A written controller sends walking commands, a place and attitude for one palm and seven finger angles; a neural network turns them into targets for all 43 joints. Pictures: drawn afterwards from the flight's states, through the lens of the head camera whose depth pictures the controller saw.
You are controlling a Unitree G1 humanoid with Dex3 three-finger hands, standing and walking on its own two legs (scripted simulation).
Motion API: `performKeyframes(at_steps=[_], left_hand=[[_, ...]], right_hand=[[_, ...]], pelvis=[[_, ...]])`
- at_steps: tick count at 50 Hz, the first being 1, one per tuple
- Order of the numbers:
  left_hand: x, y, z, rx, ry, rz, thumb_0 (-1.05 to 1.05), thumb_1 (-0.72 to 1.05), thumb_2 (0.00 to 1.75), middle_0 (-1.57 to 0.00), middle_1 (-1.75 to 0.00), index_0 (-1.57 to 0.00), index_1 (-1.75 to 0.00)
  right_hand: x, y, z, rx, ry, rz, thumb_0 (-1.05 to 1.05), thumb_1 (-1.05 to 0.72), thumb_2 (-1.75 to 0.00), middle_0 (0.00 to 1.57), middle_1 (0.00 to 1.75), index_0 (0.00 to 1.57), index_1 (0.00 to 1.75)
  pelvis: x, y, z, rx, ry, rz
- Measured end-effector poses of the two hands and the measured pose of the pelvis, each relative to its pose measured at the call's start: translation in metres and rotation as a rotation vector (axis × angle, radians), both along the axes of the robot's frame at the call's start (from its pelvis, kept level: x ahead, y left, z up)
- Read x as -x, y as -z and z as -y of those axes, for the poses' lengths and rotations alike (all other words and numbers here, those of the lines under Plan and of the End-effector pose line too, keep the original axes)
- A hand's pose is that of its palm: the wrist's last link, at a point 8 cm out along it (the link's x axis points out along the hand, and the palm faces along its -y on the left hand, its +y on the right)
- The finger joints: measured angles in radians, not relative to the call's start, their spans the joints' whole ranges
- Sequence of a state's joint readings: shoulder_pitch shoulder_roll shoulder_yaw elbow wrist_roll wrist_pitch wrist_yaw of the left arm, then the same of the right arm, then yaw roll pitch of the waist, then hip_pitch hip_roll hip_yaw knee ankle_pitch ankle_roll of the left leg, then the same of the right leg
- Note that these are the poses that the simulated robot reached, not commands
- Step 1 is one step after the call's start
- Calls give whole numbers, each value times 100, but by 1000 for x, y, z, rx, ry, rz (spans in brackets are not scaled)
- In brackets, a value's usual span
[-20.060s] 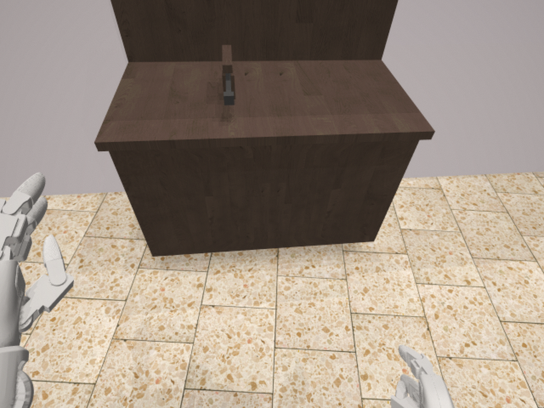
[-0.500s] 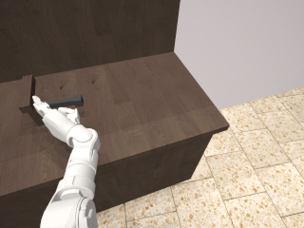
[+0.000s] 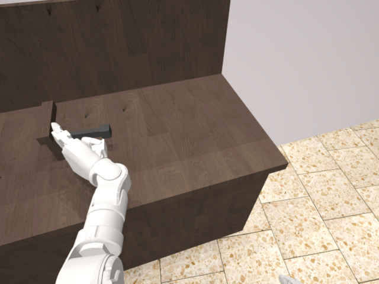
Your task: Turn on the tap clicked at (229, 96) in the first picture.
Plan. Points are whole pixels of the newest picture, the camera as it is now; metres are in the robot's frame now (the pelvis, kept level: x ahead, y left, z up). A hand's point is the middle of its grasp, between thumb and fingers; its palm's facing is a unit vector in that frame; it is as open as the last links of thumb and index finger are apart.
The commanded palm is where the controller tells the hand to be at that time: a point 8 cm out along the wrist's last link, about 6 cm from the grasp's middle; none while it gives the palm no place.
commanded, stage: lift the hand up off the lever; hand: left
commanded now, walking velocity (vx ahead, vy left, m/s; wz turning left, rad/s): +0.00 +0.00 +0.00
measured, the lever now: (105, 131) +0.50 +0.25 +0.03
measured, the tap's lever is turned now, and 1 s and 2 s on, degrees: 84 84 84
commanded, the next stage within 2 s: draw the hand back beside the body in 0.62 s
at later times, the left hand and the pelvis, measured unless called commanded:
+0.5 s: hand (98, 140) +0.39 +0.21 +0.11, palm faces +0.82 -0.57 -0.08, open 7.8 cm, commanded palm +0.34 +0.22 +0.10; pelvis +0.00 +0.00 +0.01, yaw +0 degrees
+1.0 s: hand (94, 155) +0.34 +0.20 +0.12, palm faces +0.37 -0.92 -0.14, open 7.8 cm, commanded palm +0.29 +0.24 +0.13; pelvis +0.00 +0.01 +0.02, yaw -4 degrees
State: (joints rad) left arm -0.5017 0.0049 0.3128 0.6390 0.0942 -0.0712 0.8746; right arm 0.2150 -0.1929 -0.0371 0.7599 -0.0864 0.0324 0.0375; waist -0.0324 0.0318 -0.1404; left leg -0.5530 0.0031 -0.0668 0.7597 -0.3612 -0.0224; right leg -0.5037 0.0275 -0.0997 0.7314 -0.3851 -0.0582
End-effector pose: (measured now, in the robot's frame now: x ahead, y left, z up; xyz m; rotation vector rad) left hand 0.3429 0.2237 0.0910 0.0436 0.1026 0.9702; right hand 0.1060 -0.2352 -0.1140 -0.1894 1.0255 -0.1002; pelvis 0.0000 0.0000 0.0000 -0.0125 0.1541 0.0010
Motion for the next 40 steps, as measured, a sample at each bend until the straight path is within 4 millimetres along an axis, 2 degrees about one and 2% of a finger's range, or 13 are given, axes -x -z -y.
performKeyframes(at_steps=[23,37,40], left_hand=[[7,-19,-1,-5,2,12,2,90,90,-15,-15,-15,-15],[13,-19,-11,3,-5,10,2,90,90,-15,-15,-15,-15],[11,-23,-7,-55,155,22,2,90,90,-15,-15,-15,-15]], right_hand=[[-19,-10,1,5,-11,47,1,-91,-90,20,30,20,30],[-23,-14,-1,14,-8,60,1,-91,-90,20,30,20,30],[-22,-17,-1,22,17,66,1,-91,-90,20,30,20,30]], pelvis=[[0,-6,3,-4,-1,34],[1,-7,1,-3,0,42],[1,-8,0,-8,14,55]])
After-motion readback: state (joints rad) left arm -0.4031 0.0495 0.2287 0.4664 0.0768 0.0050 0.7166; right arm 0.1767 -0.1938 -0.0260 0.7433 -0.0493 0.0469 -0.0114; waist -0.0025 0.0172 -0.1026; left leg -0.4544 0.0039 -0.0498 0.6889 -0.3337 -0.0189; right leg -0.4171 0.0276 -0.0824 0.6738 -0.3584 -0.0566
